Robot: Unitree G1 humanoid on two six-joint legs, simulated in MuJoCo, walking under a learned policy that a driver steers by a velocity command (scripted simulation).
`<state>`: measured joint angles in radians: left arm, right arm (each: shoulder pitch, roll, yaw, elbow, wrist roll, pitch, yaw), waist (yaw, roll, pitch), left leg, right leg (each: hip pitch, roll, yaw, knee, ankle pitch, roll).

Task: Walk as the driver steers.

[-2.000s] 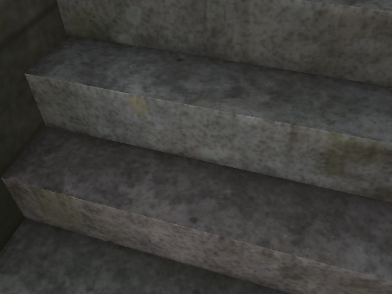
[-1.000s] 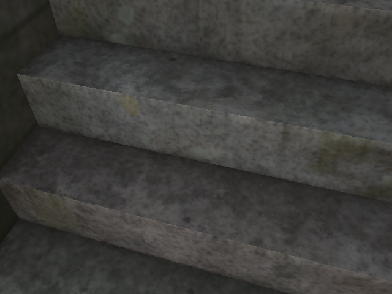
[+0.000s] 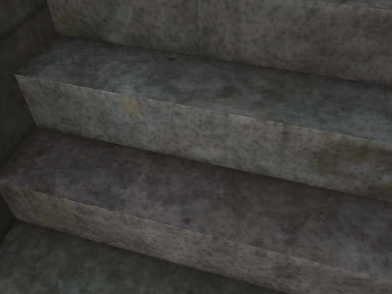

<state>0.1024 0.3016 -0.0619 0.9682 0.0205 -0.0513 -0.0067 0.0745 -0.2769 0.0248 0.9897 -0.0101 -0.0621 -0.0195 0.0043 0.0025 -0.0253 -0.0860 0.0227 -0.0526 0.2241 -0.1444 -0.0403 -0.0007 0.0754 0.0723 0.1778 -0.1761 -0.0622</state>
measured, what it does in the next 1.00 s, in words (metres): stands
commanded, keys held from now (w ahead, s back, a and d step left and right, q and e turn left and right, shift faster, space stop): w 0.20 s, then no key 0.80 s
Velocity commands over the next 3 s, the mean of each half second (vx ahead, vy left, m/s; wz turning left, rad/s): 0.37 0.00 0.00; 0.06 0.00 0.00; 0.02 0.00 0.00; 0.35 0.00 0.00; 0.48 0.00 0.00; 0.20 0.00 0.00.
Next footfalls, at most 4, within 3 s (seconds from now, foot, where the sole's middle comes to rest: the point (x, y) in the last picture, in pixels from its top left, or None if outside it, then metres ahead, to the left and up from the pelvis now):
none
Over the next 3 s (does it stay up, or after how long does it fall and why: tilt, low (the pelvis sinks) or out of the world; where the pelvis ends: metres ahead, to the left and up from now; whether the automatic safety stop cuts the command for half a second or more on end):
stays up -0.01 0.02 0.00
